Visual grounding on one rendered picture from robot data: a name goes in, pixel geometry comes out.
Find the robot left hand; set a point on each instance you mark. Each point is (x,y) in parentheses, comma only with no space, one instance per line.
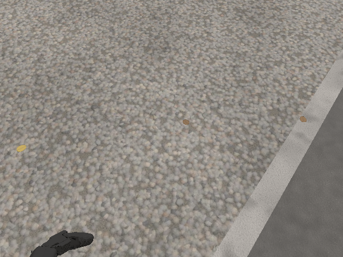
(61,242)

